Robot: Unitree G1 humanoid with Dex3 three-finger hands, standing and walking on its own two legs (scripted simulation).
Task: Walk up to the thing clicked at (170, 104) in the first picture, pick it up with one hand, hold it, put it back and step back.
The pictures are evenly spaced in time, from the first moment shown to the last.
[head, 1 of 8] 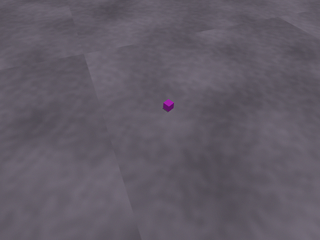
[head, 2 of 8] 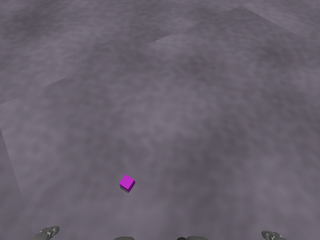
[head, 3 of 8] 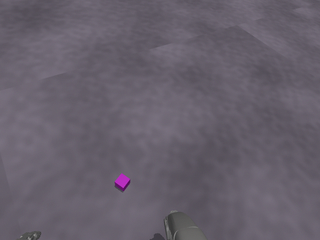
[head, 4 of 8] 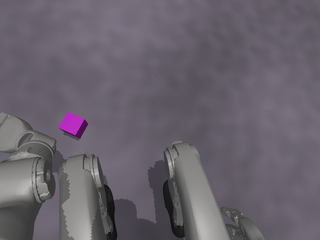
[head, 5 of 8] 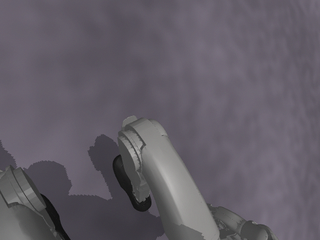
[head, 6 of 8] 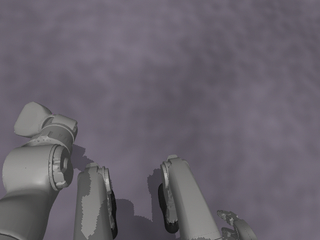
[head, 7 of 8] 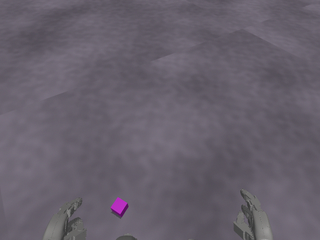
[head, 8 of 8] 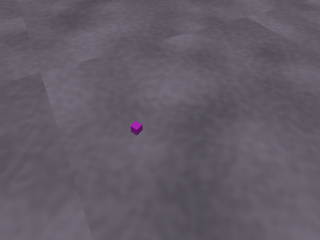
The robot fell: no
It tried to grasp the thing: yes
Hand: left
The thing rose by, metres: 0.66
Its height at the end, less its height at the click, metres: +0.00
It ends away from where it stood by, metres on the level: 0.01
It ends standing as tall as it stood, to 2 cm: yes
